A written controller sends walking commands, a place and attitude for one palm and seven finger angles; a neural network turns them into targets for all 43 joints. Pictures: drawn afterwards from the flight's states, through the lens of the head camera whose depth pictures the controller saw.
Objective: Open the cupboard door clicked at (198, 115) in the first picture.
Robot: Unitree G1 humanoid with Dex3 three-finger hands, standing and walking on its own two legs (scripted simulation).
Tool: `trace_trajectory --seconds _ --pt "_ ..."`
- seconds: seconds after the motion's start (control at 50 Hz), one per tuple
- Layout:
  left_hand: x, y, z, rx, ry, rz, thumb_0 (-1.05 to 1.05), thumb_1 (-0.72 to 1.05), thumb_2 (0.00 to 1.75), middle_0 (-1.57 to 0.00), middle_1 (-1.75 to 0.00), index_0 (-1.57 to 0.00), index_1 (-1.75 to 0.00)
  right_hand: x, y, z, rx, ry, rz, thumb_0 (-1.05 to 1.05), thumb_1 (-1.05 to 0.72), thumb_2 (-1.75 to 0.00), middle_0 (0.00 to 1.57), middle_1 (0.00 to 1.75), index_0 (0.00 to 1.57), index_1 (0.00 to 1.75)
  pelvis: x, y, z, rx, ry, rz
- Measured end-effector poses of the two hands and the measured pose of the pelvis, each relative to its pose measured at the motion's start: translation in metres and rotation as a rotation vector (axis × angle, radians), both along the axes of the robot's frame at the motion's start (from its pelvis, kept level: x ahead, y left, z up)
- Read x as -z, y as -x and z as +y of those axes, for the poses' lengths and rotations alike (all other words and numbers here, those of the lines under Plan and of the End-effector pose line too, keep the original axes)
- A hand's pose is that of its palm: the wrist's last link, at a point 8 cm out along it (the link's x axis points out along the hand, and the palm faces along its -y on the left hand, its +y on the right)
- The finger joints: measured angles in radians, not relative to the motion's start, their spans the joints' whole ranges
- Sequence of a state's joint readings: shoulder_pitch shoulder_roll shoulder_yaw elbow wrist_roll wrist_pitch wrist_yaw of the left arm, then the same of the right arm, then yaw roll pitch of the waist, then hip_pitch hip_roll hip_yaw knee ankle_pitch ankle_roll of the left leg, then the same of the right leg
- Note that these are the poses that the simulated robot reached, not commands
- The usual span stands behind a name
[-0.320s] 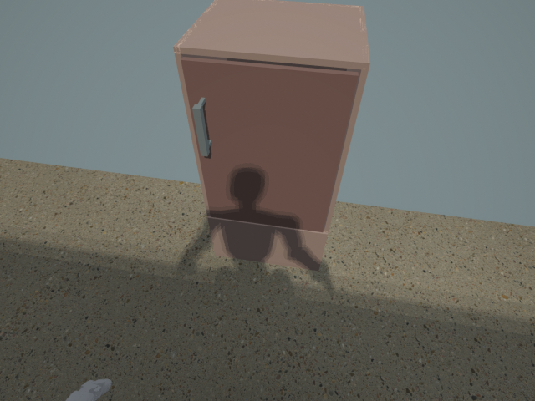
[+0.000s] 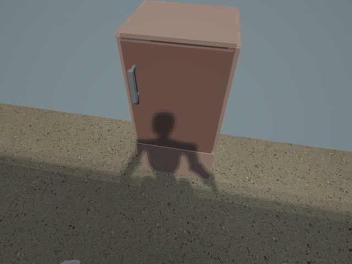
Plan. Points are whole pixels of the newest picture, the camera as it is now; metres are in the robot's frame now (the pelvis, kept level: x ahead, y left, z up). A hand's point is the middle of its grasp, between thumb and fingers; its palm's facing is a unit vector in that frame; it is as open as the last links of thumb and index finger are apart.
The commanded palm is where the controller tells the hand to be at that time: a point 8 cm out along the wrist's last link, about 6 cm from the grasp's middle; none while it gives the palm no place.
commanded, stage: stand and wait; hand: left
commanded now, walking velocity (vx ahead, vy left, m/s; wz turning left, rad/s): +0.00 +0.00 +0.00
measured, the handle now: (134, 84) +0.79 +0.23 -0.05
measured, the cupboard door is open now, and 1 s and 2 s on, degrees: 0 0 0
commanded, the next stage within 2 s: look at it before walking up in 0.50 s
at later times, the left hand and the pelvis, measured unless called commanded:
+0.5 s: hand out of the picture +0.06 +0.23 -0.15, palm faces -0.03 -0.94 -0.34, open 7.4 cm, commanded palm none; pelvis -0.01 -0.01 +0.00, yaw +0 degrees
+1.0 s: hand out of the picture +0.07 +0.22 -0.15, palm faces -0.04 -0.95 -0.32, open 7.4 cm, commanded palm none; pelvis +0.00 -0.01 +0.01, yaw +0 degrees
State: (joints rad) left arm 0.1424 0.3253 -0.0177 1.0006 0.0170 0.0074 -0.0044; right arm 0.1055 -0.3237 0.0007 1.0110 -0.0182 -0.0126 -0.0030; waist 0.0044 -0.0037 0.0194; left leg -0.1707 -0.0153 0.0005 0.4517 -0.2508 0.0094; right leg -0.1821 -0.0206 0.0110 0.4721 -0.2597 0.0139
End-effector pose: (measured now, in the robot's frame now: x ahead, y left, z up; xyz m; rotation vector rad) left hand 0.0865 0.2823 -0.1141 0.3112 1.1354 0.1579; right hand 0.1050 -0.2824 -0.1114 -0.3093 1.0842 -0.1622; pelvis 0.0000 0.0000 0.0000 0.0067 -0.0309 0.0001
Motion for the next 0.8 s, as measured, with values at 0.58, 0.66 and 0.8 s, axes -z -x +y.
trace_trajectory --seconds 0.58,0.66,0.8 --pt "-0.002 0.024 -0.008 -0.018 -0.016 0.06 0.0 0.9 0.9 -0.2 -0.3 -0.2 -0.3 0.011 0.057 -0.017 0.06 -0.009 0.138 0.0 -0.9 -0.9 0.2 0.3 0.2 0.3 -0.004 0.01 -0.013 0.004 0.001 -0.004" --pt "-0.002 0.022 -0.01 -0.016 -0.012 0.058 0.0 0.9 0.9 -0.2 -0.3 -0.2 -0.3 0.011 0.057 -0.017 0.062 -0.011 0.139 0.0 -0.9 -0.9 0.2 0.3 0.2 0.3 -0.005 0.009 -0.013 0.005 0.001 -0.001" --pt "0.0 0.02 -0.013 -0.016 -0.004 0.06 0.0 0.9 0.9 -0.2 -0.3 -0.2 -0.3 0.01 0.055 -0.018 0.064 -0.007 0.143 0.0 -0.9 -0.9 0.2 0.3 0.2 0.3 -0.005 0.007 -0.014 0.006 0.002 0.0"
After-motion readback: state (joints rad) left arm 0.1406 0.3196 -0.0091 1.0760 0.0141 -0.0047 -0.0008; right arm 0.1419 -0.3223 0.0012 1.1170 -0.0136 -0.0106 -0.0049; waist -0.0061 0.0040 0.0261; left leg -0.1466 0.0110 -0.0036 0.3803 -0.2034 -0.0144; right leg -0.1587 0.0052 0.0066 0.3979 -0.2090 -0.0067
